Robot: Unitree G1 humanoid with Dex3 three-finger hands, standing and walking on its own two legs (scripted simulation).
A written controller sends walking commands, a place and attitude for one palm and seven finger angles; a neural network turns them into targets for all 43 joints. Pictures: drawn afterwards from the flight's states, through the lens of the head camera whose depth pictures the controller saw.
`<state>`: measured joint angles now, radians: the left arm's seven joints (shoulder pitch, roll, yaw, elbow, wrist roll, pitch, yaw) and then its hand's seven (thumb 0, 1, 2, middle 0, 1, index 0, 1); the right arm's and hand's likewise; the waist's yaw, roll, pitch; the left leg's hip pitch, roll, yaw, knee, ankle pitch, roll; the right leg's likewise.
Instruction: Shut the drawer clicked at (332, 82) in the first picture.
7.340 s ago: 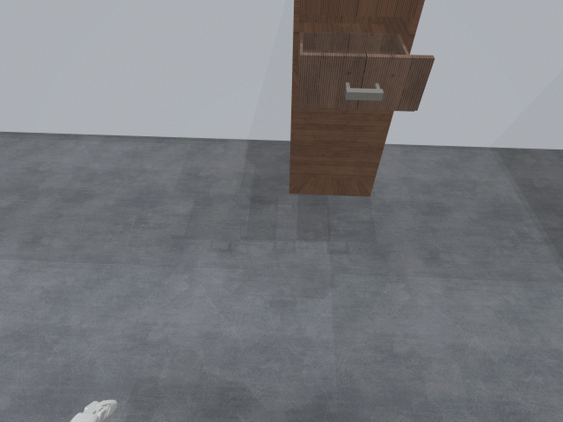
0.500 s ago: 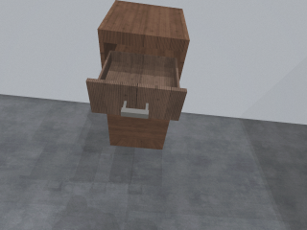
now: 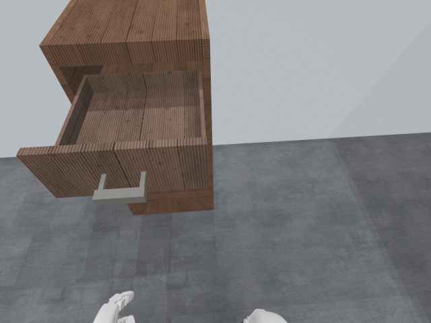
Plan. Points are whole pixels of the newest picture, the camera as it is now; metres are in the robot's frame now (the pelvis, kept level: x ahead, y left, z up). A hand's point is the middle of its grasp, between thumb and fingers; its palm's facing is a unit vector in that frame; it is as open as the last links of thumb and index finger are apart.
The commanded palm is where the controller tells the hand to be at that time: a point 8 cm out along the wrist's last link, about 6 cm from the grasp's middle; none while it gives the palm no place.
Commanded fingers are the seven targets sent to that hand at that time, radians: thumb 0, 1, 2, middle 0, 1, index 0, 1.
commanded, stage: take the last steps up to it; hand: left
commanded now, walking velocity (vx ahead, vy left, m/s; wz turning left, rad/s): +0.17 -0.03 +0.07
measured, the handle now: (122, 186) +0.38 +0.20 +0.01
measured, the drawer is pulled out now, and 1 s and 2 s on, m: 0.30 0.30 0.30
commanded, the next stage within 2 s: come to a stop and stand still in 0.06 s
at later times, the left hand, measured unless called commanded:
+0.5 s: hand out of the picture +0.04 +0.15 -0.16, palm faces +0.10 -0.98 -0.15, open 7.4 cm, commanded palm none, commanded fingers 0.00 0.90 0.90 -0.20 -0.30 -0.20 -0.30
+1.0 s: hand out of the picture +0.06 +0.16 -0.15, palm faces +0.02 -0.98 -0.19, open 7.4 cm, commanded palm none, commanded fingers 0.00 0.90 0.90 -0.20 -0.30 -0.20 -0.30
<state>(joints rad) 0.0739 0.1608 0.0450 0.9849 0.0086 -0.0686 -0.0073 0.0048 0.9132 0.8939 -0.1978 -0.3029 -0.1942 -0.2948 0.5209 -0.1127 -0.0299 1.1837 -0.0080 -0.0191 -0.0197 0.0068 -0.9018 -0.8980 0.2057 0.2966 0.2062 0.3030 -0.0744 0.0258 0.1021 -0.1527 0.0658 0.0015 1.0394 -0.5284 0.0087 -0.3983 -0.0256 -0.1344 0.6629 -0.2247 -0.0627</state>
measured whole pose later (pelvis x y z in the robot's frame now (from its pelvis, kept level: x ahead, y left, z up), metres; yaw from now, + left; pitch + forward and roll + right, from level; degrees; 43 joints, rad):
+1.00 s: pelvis +0.05 -0.01 +0.02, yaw -1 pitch -2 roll +0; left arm 0.29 0.14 0.02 1.10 0.02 0.00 0.04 0.01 0.91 0.89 -0.20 -0.30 -0.19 -0.29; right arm 0.36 -0.13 -0.02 1.15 -0.02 0.02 -0.01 0.00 -0.91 -0.90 0.20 0.30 0.20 0.30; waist -0.01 0.01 0.02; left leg -0.28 0.04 0.08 0.44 -0.15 0.00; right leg -0.21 0.01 -0.12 0.45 -0.20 -0.05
